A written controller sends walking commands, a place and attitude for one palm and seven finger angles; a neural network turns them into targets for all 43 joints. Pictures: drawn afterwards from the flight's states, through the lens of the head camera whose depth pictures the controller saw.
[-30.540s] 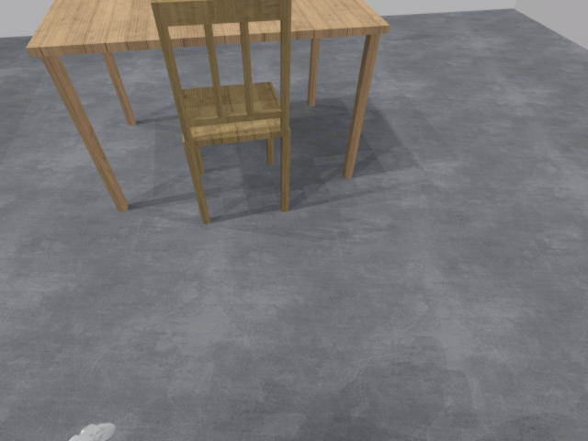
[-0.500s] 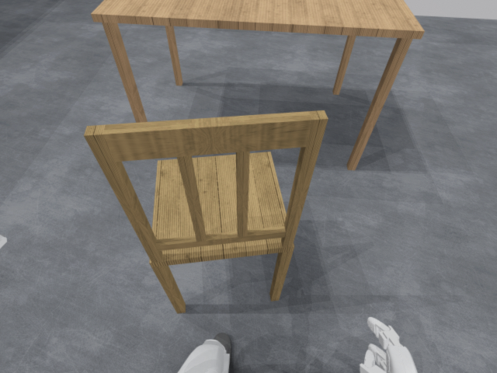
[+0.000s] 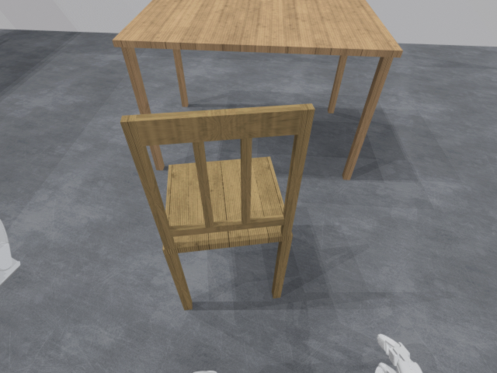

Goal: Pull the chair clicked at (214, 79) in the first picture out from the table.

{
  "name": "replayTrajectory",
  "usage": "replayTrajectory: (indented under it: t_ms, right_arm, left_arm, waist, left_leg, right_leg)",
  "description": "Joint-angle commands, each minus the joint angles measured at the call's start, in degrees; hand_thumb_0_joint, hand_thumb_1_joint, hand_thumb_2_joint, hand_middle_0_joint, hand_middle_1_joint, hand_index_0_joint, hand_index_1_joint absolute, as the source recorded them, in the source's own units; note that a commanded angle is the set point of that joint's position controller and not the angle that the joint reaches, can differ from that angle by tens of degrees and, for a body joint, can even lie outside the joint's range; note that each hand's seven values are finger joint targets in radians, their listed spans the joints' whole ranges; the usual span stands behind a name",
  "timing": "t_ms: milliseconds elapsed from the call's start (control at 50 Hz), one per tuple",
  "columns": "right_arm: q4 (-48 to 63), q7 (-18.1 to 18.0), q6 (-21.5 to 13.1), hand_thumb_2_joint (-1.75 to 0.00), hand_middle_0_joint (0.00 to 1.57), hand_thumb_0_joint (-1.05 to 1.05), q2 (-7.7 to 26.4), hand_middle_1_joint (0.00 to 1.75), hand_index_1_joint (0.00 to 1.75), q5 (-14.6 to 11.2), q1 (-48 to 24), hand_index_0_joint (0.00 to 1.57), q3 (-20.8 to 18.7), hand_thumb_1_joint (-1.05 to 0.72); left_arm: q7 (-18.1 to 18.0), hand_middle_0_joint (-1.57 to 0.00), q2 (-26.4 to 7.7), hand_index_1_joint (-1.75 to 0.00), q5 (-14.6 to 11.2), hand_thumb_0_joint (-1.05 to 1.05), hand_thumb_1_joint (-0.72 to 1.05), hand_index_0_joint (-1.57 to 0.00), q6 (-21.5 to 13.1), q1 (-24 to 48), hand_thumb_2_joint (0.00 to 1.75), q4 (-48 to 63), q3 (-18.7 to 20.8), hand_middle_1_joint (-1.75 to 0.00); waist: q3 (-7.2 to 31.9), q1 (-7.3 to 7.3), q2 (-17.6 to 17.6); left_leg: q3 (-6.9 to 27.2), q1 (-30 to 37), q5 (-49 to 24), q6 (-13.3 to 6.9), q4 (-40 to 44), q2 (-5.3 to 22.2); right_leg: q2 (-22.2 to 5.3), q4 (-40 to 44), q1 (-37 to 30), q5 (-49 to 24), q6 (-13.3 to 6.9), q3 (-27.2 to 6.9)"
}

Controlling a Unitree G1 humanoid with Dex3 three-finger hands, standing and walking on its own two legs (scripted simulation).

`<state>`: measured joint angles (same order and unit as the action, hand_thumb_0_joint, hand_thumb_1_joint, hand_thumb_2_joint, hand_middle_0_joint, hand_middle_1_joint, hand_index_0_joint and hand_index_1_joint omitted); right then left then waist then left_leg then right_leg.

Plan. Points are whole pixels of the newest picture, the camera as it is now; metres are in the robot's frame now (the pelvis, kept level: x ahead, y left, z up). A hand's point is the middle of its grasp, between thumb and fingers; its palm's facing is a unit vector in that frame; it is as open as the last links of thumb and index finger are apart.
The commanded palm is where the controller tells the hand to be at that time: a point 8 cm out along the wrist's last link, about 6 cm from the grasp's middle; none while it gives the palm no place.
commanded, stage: stop stepping back and stand still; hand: left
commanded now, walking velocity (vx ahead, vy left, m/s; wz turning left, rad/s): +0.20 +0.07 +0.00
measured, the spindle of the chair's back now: (204, 188) +0.55 +0.15 -0.07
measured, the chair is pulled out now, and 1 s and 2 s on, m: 0.62 0.62 0.62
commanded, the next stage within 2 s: let the arm hang, fingers relaxed in 0.86 s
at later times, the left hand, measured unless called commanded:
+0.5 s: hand (38, 274) +0.19 +0.25 +0.17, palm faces +0.45 -0.75 -0.47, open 7.4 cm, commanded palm +0.13 +0.28 +0.19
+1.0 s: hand (62, 269) +0.21 +0.25 +0.13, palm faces +0.34 -0.80 -0.49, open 7.4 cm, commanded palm none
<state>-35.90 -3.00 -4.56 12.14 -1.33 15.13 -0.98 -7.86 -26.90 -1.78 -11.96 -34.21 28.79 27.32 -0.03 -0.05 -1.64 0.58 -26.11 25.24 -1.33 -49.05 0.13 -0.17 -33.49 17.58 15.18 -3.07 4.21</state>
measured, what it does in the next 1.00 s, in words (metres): stands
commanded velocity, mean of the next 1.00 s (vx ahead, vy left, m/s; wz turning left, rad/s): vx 0.03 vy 0.00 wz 0.00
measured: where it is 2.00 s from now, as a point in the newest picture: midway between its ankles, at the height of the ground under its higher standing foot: outside the picture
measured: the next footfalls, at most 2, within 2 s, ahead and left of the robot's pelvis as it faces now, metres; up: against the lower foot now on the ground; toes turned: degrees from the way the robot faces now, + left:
none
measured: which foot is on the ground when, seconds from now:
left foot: down 0.00-1.00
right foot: down 0.00-1.00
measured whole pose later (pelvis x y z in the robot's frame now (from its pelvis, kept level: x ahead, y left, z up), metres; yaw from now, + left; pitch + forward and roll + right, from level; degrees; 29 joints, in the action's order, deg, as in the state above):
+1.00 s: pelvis +0.01 -0.01 +0.01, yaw +0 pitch +0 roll +0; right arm -37.6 -1.6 -6.0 12.0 -1.3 10.8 -1.4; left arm -6.8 -22.3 -1.0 -10.5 -29.4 18.1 18.1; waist -0.6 0.4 -1.9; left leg -1.8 -14.3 13.6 -0.5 -28.5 0.7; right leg 0.3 -26.7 9.8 16.4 -1.4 4.9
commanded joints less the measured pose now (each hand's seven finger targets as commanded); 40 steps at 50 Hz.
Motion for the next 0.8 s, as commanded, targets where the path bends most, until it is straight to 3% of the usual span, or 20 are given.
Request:
replayTrajectory:
  t_ms: [0,40,60,80,100,120,140,180,220,280,300,340,360,400,460,500,540,580,680,780]
  right_arm:
    - [7.1,-1.0,-3.0,-0.9,0.2,0.0,5.5,0.3,0.3,0.9,-7.1,0.2,-1.2,-0.9]
    - [7.2,-2.6,-3.7,-0.9,0.2,0.0,6.4,0.3,0.3,1.1,-8.5,0.2,-1.3,-0.9]
    - [7.1,-2.9,-4.4,-0.9,0.2,0.0,7.2,0.3,0.3,1.3,-7.2,0.2,-1.5,-0.9]
    - [7.6,-3.1,-4.9,-0.9,0.2,0.0,8.5,0.3,0.3,1.4,-6.4,0.2,-2.1,-0.9]
    - [7.5,-2.7,-5.1,-0.9,0.2,0.0,8.3,0.3,0.3,1.3,-5.7,0.2,-2.4,-0.9]
    - [7.1,-2.0,-5.5,-0.9,0.2,0.0,6.6,0.3,0.3,1.2,-5.8,0.2,-2.4,-0.9]
    - [7.5,-1.5,-5.6,-0.9,0.2,0.0,5.8,0.3,0.3,1.2,-6.2,0.2,-2.5,-0.9]
    - [6.9,-0.7,-6.0,-0.9,0.2,0.0,5.4,0.3,0.3,0.6,-7.5,0.2,-2.6,-0.9]
    - [6.2,-0.6,-5.6,-0.9,0.2,0.0,6.1,0.3,0.3,0.7,-6.6,0.2,-2.6,-0.9]
    - [6.2,-0.9,-4.9,-0.9,0.2,0.0,6.2,0.3,0.3,0.8,-5.6,0.2,-2.1,-0.9]
    - [5.8,-1.0,-4.8,-0.9,0.2,0.0,6.2,0.3,0.3,0.9,-5.4,0.2,-2.2,-0.9]
    - [5.3,-1.0,-4.7,-0.9,0.2,0.0,5.6,0.3,0.3,0.7,-3.9,0.2,-2.4,-0.9]
    - [5.9,-0.4,-4.5,-0.9,0.2,0.0,6.6,0.3,0.3,-0.3,-3.5,0.2,-3.7,-0.9]
    - [6.2,0.1,-4.7,-0.9,0.2,0.0,6.3,0.3,0.3,-0.1,-6.0,0.2,-2.7,-0.9]
    - [6.3,-0.8,-4.1,-0.9,0.2,0.0,4.4,0.3,0.3,0.7,-9.0,0.2,-1.1,-0.9]
    - [7.2,-1.2,-4.8,-0.9,0.2,0.0,5.2,0.3,0.3,0.9,-9.2,0.2,-1.8,-0.9]
    - [8.0,-1.4,-4.9,-0.9,0.2,0.0,7.0,0.3,0.3,0.3,-8.6,0.2,-3.0,-0.9]
    - [8.6,-1.1,-4.3,-0.9,0.2,0.0,6.4,0.3,0.3,0.1,-9.0,0.2,-2.6,-0.9]
    - [8.8,-0.7,-3.7,-0.9,0.2,0.0,6.4,0.3,0.3,-0.4,-7.1,0.2,-3.1,-0.9]
    - [9.3,-0.8,-2.8,-0.9,0.2,0.0,6.8,0.3,0.3,-0.4,-7.5,0.2,-2.9,-0.9]
  left_arm:
    - [-2.1,-0.2,-6.7,-0.3,0.5,0.0,0.9,-0.2,-1.5,13.4,0.9,5.8,2.2,-0.3]
    - [-2.6,-0.2,-6.1,-0.3,0.8,0.0,0.9,-0.2,-1.5,17.3,0.9,9.4,-0.1,-0.3]
    - [-3.0,-0.2,-6.7,-0.3,1.1,0.0,0.9,-0.2,-2.1,17.5,0.9,11.7,0.4,-0.3]
    - [-3.4,-0.2,-7.1,-0.3,1.1,0.0,0.9,-0.2,-2.7,16.6,0.9,14.8,1.1,-0.3]
    - [-3.5,-0.2,-7.5,-0.3,1.9,0.0,0.9,-0.2,-2.8,13.9,0.9,16.8,2.2,-0.3]
    - [-3.4,-0.2,-8.7,-0.3,1.8,0.0,0.9,-0.2,-3.0,12.5,0.9,15.3,3.7,-0.3]
    - [-3.2,-0.2,-11.8,-0.3,2.1,0.0,0.9,-0.2,-3.1,11.5,0.9,15.5,6.4,-0.3]
    - [-3.1,-0.2,-9.9,-0.3,1.8,0.0,0.9,-0.2,-3.6,7.3,0.9,14.7,6.3,-0.3]
    - [-2.6,-0.2,-8.4,-0.3,0.6,0.0,0.9,-0.2,-3.8,2.9,0.9,12.3,6.6,-0.3]
    - [-2.4,-0.2,-7.0,-0.3,0.3,0.0,0.9,-0.2,-3.4,2.7,0.9,7.0,6.4,-0.3]
    - [-2.3,-0.2,-7.1,-0.3,0.4,0.0,0.9,-0.2,-3.2,3.9,0.9,4.9,6.1,-0.3]
    - [-2.3,-0.2,-7.5,-0.3,0.1,0.0,0.9,-0.2,-3.0,4.4,0.9,0.5,5.4,-0.3]
    - [-2.0,-0.2,-5.9,-0.3,-0.3,0.0,0.9,-0.2,-2.1,5.9,0.9,0.3,2.6,-0.3]
    - [-2.0,-0.2,-6.0,-0.3,-0.8,0.0,0.9,-0.2,-2.6,8.2,0.9,2.4,2.4,-0.3]
    - [-2.9,-0.2,-7.5,-0.3,0.1,0.0,0.9,-0.2,-3.4,9.6,0.9,6.8,3.2,-0.3]
    - [-3.1,-0.2,-7.7,-0.3,-0.3,0.0,0.9,-0.2,-4.0,9.3,0.9,11.7,3.0,-0.3]
    - [-3.3,-0.2,-8.6,-0.3,-0.6,0.0,0.9,-0.2,-4.0,6.5,0.9,14.4,4.0,-0.3]
    - [-2.8,-0.2,-8.8,-0.3,-0.4,0.0,0.9,-0.2,-3.3,3.2,0.9,13.6,5.2,-0.3]
    - [-2.3,-0.2,-7.3,-0.3,-1.2,0.0,0.9,-0.2,-3.3,-1.4,0.9,10.1,5.6,-0.3]
    - [-2.0,-0.2,-5.9,-0.3,-1.7,0.0,0.9,-0.2,-2.2,-0.6,0.9,7.5,3.0,-0.3]
  waist:
    - [-0.2,-2.56,10.1]
    - [-2.7,-2.37,5.0]
    - [-1.5,-2.32,1.0]
    - [-1.5,-1.82,-8.4]
    - [0.7,-0.82,-17.7]
    - [-0.1,-1.84,-21.2]
    - [-2.1,-0.97,-18.7]
    - [-3.0,-0.19,-8.4]
    - [-1.2,0.02,-9.1]
    - [2.1,-0.34,-8.7]
    - [2.4,-0.64,-4.3]
    - [2.7,-1.59,8.9]
    - [3.2,-1.33,18.9]
    - [0.7,-1.75,12.0]
    - [1.6,-1.02,7.0]
    - [2.2,-0.25,2.8]
    - [3.6,0.42,-3.4]
    - [3.6,0.23,-10.6]
    - [6.7,-0.56,-2.6]
    - [7.4,-0.82,-0.7]
  left_leg:
    - [-1.3,11.0,2.0,-1.2,-0.9,2.5]
    - [-5.1,15.0,1.4,-1.3,12.7,0.0]
    - [-1.9,15.2,4.5,-2.0,20.5,0.7]
    - [10.0,15.4,10.0,-4.8,30.3,6.3]
    - [18.0,15.7,8.2,-7.9,34.6,13.6]
    - [28.4,7.3,20.4,-9.0,41.0,17.8]
    - [30.1,0.3,22.4,-10.9,41.8,18.6]
    - [20.6,-1.3,13.4,-10.4,37.7,16.1]
    - [12.2,-0.8,6.9,-7.8,34.4,13.5]
    - [6.5,-3.1,8.1,-4.3,27.8,10.2]
    - [4.3,-5.1,7.7,-3.1,22.8,7.9]
    - [-1.5,-6.7,1.9,-0.4,1.5,0.2]
    - [-0.8,-6.2,0.1,0.7,-5.6,-1.0]
    - [1.8,-3.2,-2.9,0.8,-4.1,1.5]
    - [-3.5,8.0,-7.6,-0.3,15.2,0.5]
    - [-2.0,15.2,-13.7,-0.7,24.6,1.1]
    - [5.2,19.0,-26.7,-2.0,27.4,7.6]
    - [7.3,16.7,-27.9,-2.7,27.4,9.3]
    - [3.1,14.9,-31.7,-0.5,23.4,6.5]
    - [1.6,16.5,-31.5,-0.2,23.4,6.3]
  right_leg:
    - [-16.1,19.3,17.7,31.8,-5.6,-16.5]
    - [-10.4,13.4,17.8,31.0,-3.3,-9.5]
    - [-8.3,6.0,14.3,27.7,-2.4,-8.5]
    - [-3.8,-6.0,14.6,22.3,-0.2,-6.3]
    - [1.1,-21.9,15.3,16.2,2.5,0.5]
    - [-0.1,-34.3,14.7,13.9,2.6,-3.4]
    - [-1.3,-39.4,13.3,10.1,2.6,-6.4]
    - [-3.0,-32.7,11.1,8.3,2.7,-5.0]
    - [-2.4,-14.9,2.9,9.2,2.5,-1.3]
    - [0.5,5.6,-11.6,7.3,2.2,2.9]
    - [-0.7,10.1,-15.1,6.2,1.4,0.3]
    - [-13.7,19.3,-12.6,5.1,-5.2,-21.8]
    - [-18.6,21.7,-10.1,5.0,-6.9,-30.7]
    - [-18.7,18.9,-7.4,-4.1,-8.5,-23.4]
    - [-13.1,14.4,-6.2,-7.0,-4.1,-11.4]
    - [-10.1,11.9,-5.8,-4.6,-1.6,-9.3]
    - [-5.8,7.2,-5.5,-6.5,1.0,-6.9]
    - [-3.9,6.7,-6.2,-6.1,2.3,-5.0]
    - [-5.0,9.3,-13.5,-20.1,1.5,-6.2]
    - [-5.6,9.6,-13.3,-23.6,2.0,-6.8]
